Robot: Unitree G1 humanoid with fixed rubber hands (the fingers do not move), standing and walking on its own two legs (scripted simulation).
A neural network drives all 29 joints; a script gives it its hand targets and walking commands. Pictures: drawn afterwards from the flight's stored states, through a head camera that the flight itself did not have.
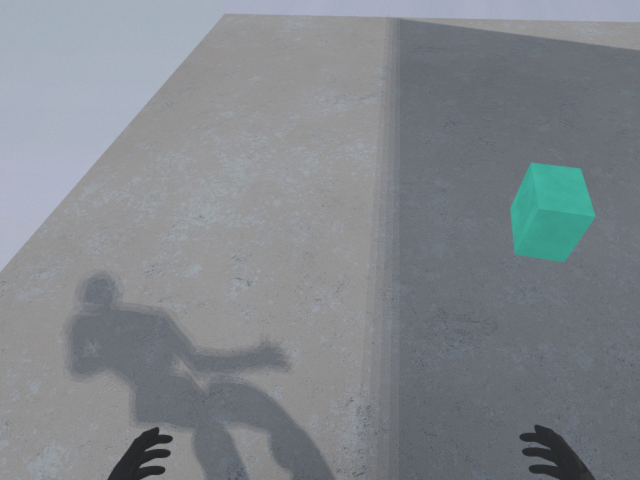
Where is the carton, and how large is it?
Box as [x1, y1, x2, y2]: [510, 163, 595, 261]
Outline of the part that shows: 530,163 510,207 515,254 564,261 595,216 580,168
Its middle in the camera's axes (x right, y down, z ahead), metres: +0.91 -0.13 +1.56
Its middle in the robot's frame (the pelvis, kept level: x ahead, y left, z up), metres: +1.20 -0.86 -0.62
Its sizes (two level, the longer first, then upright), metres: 0.283 0.186 0.252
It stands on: the floor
